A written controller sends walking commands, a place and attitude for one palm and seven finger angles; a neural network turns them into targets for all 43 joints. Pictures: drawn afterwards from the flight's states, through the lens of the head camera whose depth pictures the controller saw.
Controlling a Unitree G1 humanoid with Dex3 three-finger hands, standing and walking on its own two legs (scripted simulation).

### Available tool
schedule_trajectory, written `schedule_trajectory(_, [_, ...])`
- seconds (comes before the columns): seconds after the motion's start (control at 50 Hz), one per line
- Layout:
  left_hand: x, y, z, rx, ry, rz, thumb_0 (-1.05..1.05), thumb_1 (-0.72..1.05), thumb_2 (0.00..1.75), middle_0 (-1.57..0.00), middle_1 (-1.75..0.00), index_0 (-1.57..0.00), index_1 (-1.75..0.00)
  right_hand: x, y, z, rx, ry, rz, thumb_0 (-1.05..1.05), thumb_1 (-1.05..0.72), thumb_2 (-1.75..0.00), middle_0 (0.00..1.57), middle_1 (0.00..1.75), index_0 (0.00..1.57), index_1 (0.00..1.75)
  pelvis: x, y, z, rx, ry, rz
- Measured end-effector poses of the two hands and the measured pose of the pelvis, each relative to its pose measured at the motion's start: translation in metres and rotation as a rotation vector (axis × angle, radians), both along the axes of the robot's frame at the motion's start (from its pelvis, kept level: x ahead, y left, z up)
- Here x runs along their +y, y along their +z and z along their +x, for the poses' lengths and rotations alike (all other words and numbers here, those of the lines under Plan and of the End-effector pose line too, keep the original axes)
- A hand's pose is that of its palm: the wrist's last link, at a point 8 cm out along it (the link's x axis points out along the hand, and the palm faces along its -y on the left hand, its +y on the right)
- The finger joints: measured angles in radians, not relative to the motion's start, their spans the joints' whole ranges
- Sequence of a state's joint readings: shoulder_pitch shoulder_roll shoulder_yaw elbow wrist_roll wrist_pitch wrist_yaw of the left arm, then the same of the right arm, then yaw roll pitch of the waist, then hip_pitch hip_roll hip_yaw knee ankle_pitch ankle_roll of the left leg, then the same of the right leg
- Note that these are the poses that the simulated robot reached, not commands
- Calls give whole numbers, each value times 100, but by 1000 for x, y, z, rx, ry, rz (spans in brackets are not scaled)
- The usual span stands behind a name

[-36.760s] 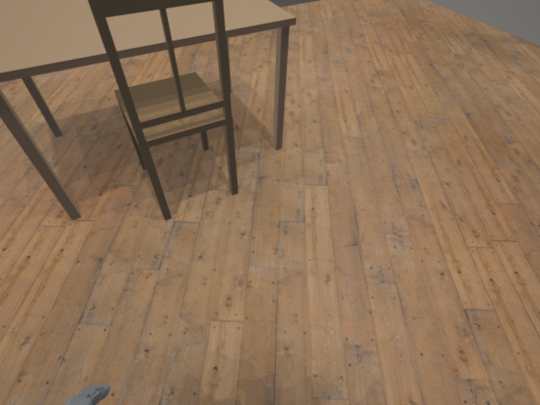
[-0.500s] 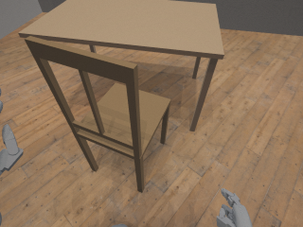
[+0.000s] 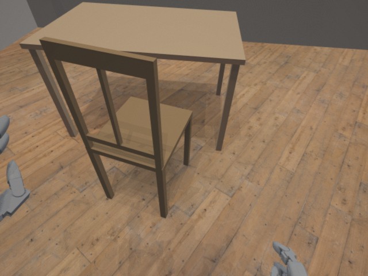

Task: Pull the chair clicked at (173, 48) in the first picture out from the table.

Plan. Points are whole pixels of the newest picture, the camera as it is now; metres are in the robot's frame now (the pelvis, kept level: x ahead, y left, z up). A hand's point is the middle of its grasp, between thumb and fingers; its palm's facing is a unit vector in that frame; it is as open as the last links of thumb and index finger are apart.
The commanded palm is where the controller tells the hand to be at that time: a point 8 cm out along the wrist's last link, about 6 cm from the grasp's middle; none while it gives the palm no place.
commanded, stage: stop stepping back and stand still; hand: left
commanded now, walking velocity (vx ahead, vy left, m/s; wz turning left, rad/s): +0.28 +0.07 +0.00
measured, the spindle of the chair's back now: (111, 111) +0.66 +0.31 -0.04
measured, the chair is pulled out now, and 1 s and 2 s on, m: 0.31 0.31 0.31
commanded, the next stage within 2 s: let the arm hang, fingers relaxed in 1.32 s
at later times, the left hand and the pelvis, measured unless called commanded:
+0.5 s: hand (2, 244) +0.12 +0.25 +0.18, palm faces +0.46 -0.79 -0.40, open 7.4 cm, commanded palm +0.07 +0.29 +0.19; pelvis -0.06 -0.02 +0.01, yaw +2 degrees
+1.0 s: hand out of the picture +0.17 +0.29 +0.17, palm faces +0.44 -0.80 -0.42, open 7.4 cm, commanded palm +0.11 +0.33 +0.19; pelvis -0.03 +0.02 +0.01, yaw +1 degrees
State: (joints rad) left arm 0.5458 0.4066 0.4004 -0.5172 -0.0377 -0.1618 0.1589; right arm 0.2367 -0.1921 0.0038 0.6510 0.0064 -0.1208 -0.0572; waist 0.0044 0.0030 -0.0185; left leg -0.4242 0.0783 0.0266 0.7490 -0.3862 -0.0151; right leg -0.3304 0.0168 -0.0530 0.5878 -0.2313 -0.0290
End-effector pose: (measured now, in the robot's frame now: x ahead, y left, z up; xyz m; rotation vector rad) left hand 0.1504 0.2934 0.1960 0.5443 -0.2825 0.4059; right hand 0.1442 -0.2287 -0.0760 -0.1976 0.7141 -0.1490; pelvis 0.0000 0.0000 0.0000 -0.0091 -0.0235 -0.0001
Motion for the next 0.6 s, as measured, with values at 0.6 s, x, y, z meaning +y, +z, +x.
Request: schedule_trajectory(0.6, [-8, -1, -78, 3, 29, -68, 1, 88, 90, -21, -30, -21, -30, -28, 15, -78, 39, -3, -65, 2, -90, -90, 21, 30, 20, 30, -14, 15, -61, -14, 35, 27])
